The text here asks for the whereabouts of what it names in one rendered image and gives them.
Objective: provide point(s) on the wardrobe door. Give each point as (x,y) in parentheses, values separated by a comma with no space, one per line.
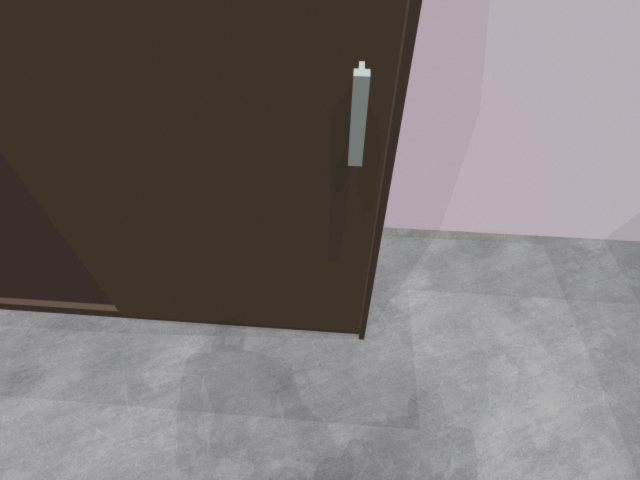
(36,262)
(194,153)

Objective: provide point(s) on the handle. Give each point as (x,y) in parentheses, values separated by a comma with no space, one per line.
(360,95)

